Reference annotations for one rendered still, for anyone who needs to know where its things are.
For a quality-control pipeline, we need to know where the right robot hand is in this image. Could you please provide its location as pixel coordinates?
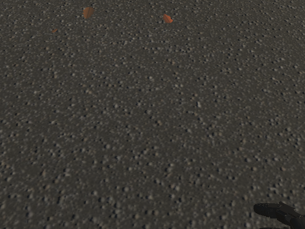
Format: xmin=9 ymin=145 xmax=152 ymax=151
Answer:
xmin=254 ymin=201 xmax=305 ymax=229

